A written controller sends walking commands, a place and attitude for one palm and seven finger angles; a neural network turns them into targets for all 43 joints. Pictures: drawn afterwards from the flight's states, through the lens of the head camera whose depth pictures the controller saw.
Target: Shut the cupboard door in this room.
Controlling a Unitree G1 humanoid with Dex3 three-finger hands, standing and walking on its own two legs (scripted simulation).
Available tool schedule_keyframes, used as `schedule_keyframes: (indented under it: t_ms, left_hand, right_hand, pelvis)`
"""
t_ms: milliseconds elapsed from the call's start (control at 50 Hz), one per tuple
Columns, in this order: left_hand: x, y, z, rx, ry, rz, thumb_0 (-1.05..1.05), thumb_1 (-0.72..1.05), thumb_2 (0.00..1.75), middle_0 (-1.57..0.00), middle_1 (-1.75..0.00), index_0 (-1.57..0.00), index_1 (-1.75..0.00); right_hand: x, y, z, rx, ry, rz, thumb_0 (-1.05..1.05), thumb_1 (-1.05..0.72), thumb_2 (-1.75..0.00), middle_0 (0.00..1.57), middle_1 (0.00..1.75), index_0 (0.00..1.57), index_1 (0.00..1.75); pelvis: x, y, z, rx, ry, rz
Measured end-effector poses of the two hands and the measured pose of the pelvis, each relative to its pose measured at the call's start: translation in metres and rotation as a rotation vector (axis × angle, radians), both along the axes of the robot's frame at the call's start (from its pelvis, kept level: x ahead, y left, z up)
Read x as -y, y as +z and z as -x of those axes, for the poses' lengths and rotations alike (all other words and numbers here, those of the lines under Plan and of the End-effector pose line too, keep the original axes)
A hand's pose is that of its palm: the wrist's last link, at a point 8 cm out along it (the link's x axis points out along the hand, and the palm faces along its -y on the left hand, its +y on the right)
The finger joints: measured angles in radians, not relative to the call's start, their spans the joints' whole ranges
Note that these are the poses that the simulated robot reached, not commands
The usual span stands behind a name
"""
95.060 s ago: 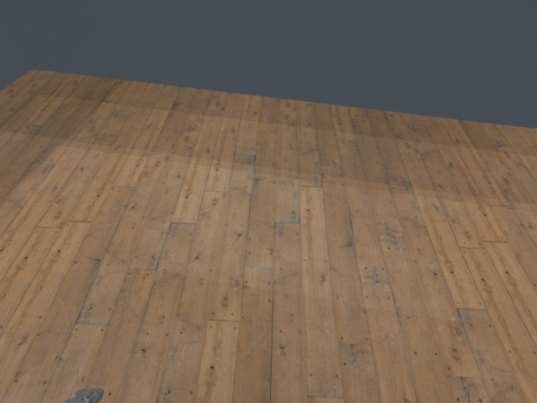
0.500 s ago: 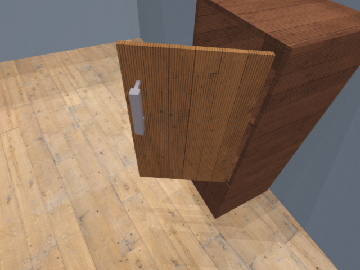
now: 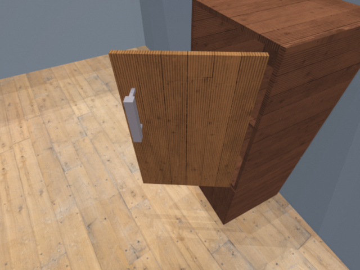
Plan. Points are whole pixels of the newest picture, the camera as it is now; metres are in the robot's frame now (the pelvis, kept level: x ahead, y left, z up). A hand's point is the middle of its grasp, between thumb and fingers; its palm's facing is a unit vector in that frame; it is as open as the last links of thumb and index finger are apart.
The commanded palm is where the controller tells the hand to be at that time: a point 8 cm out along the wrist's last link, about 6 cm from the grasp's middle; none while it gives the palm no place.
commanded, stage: come to a stop and stand still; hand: left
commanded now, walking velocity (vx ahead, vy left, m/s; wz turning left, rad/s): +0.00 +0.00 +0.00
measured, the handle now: (135, 115) +0.49 +0.16 +0.07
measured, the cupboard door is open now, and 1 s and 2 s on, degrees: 59 59 59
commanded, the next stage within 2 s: look again from close up in 1.46 s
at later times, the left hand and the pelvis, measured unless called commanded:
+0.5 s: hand out of the picture +0.05 +0.16 -0.17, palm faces +0.01 -0.98 -0.22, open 7.3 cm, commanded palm none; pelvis +0.02 -0.02 +0.00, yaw +0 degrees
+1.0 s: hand out of the picture +0.06 +0.20 -0.17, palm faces +0.02 -0.97 -0.26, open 7.4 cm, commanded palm none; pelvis +0.01 +0.00 +0.00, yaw +1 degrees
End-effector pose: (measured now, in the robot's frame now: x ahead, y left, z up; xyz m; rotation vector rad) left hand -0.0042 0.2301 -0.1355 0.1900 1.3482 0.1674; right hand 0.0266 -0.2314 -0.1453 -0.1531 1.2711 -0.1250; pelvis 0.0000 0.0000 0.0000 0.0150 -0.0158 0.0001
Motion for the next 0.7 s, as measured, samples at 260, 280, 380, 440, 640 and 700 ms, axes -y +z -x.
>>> schedule_keyframes:
  t_ms: [260, 280, 380, 440, 640, 700]
  left_hand:
    - [0.014, -0.002, -0.047, 0.049, -0.022, 0.013, 0.00, 0.92, 0.90, -0.20, -0.30, -0.20, -0.30]
    - [0.015, -0.003, -0.049, 0.051, -0.022, 0.013, 0.00, 0.92, 0.90, -0.20, -0.30, -0.20, -0.30]
    - [0.016, -0.003, -0.054, 0.051, -0.022, 0.014, 0.00, 0.91, 0.90, -0.20, -0.30, -0.20, -0.30]
    - [0.017, -0.004, -0.054, 0.045, -0.018, 0.015, 0.00, 0.92, 0.90, -0.20, -0.30, -0.20, -0.30]
    - [0.019, -0.006, -0.044, 0.011, 0.002, 0.025, 0.00, 0.91, 0.90, -0.20, -0.30, -0.20, -0.30]
    - [0.017, -0.006, -0.041, 0.012, -0.017, 0.018, 0.00, 0.91, 0.90, -0.20, -0.30, -0.20, -0.30]
  right_hand:
    - [0.011, 0.003, -0.007, -0.062, -0.004, 0.010, 0.00, -0.91, -0.90, 0.20, 0.30, 0.20, 0.30]
    - [0.011, 0.003, -0.007, -0.065, -0.005, 0.009, 0.00, -0.91, -0.90, 0.20, 0.30, 0.20, 0.30]
    - [0.010, 0.003, -0.008, -0.078, -0.010, 0.005, 0.00, -0.91, -0.90, 0.20, 0.30, 0.20, 0.30]
    - [0.010, 0.003, -0.009, -0.083, -0.011, 0.005, 0.00, -0.92, -0.90, 0.20, 0.30, 0.20, 0.30]
    - [0.008, 0.004, -0.008, -0.101, -0.008, 0.007, 0.00, -0.92, -0.90, 0.20, 0.30, 0.20, 0.30]
    - [0.011, 0.004, -0.012, -0.082, -0.005, 0.010, 0.00, -0.92, -0.90, 0.20, 0.30, 0.20, 0.30]
  pelvis:
    - [0.015, 0.002, -0.016, -0.002, 0.003, 0.004]
    - [0.015, 0.002, -0.017, -0.002, 0.004, 0.004]
    - [0.017, 0.002, -0.020, -0.001, 0.004, 0.006]
    - [0.018, 0.002, -0.022, 0.000, 0.004, 0.006]
    - [0.018, 0.003, -0.025, 0.001, 0.007, 0.008]
    - [0.018, 0.001, -0.023, -0.005, 0.017, 0.007]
